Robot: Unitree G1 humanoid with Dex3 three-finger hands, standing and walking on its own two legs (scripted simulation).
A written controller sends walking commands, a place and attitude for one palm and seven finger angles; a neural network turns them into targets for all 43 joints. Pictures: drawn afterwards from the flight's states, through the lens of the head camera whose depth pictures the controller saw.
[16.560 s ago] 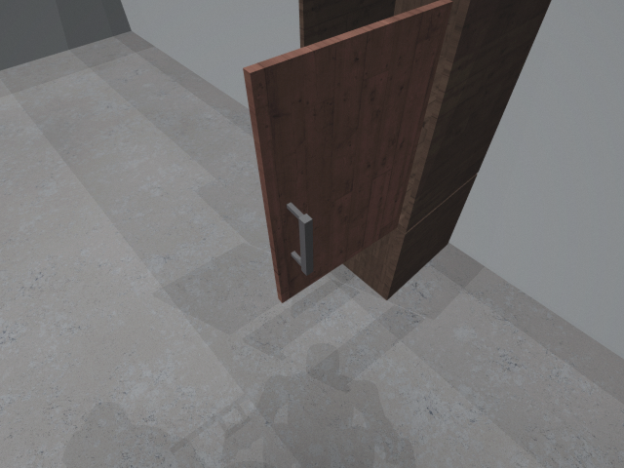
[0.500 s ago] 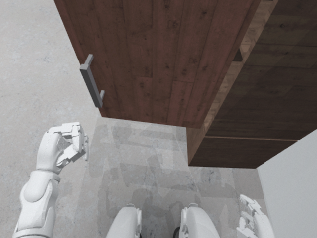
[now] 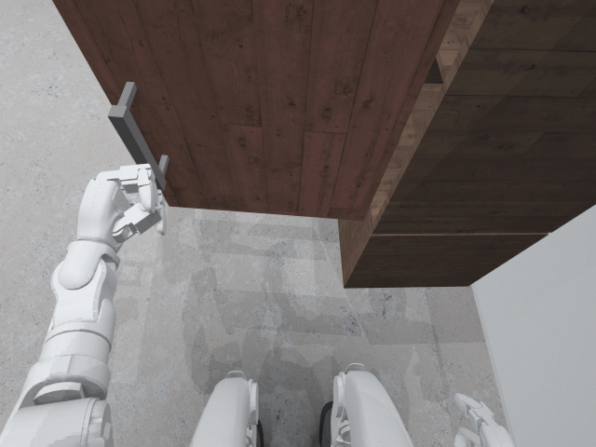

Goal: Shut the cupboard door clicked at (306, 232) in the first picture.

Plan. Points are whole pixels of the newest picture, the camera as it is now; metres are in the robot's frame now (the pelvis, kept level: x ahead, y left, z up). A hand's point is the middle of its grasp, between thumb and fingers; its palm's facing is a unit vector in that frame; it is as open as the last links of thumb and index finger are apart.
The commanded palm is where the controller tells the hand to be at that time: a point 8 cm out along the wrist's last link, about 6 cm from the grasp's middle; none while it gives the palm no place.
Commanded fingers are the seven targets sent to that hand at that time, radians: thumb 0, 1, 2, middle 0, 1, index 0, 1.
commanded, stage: bring the fist close to the handle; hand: left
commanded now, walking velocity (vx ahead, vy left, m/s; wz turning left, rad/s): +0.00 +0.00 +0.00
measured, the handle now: (145, 142) +0.52 +0.22 +0.03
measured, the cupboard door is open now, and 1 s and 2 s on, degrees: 85 81 69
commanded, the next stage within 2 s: push the door shut along its arc in 0.40 s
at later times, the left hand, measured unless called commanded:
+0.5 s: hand (148, 201) +0.42 +0.20 +0.03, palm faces -0.08 -1.00 -0.05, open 3.1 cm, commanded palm +0.40 +0.24 +0.03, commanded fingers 0.00 0.90 0.90 -1.30 -1.50 -1.30 -1.50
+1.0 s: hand (172, 170) +0.47 +0.17 +0.03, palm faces -0.22 -0.97 -0.05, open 3.1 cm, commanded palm +0.47 +0.22 +0.03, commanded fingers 0.00 0.90 0.90 -1.30 -1.50 -1.30 -1.50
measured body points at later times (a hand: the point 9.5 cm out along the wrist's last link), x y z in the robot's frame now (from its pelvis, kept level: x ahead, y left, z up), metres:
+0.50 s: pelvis +0.00 +0.00 +0.00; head +0.13 +0.01 +0.43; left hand +0.42 +0.25 +0.04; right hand +0.09 -0.27 -0.12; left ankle +0.02 +0.10 -0.61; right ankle +0.05 -0.11 -0.61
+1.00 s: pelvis -0.01 +0.01 -0.01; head +0.14 +0.02 +0.41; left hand +0.48 +0.23 +0.04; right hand +0.05 -0.26 -0.13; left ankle +0.02 +0.10 -0.61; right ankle +0.05 -0.11 -0.61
